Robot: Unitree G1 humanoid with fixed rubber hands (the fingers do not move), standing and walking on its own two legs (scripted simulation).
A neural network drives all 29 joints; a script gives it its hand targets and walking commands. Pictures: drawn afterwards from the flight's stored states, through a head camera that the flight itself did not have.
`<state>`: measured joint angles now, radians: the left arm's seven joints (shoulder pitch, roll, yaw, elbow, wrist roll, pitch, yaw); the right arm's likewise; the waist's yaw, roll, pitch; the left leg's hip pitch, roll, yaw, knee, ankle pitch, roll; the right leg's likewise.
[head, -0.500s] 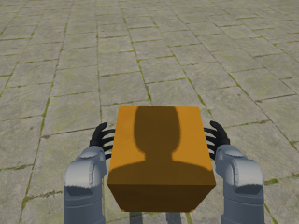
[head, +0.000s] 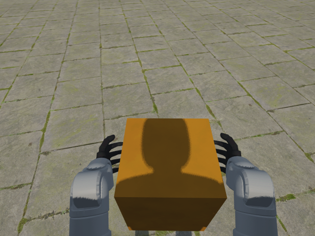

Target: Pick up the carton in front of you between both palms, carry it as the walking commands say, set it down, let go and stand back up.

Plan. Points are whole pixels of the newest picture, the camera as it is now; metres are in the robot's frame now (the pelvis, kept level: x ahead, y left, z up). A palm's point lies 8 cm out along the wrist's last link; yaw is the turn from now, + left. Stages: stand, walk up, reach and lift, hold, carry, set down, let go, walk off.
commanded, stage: carry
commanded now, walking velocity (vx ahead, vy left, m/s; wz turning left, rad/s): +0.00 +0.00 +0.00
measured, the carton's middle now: (167, 176) +0.28 +0.00 +0.00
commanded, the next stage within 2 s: hold in 0.92 s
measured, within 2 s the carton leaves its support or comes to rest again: neither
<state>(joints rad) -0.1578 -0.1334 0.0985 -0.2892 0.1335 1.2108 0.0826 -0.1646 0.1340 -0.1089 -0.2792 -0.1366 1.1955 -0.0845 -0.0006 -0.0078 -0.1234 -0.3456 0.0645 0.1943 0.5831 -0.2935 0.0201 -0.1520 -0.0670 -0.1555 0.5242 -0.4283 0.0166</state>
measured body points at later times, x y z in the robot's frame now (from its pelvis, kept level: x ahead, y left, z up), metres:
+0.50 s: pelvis -0.05 +0.00 +0.00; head -0.08 +0.00 +0.45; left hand +0.24 +0.15 +0.04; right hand +0.24 -0.15 +0.04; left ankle +0.01 +0.10 -0.73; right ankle -0.10 -0.11 -0.73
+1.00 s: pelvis -0.06 -0.01 +0.01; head -0.08 +0.00 +0.46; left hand +0.23 +0.14 +0.04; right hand +0.24 -0.16 +0.04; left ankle +0.00 +0.11 -0.73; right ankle -0.10 -0.12 -0.73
